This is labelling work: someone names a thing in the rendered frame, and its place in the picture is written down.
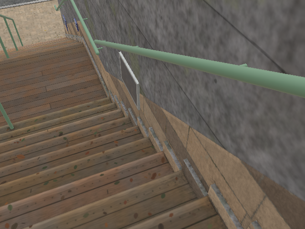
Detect stairs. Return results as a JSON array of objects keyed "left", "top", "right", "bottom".
[
  {"left": 0, "top": 37, "right": 81, "bottom": 60},
  {"left": 0, "top": 97, "right": 227, "bottom": 229}
]

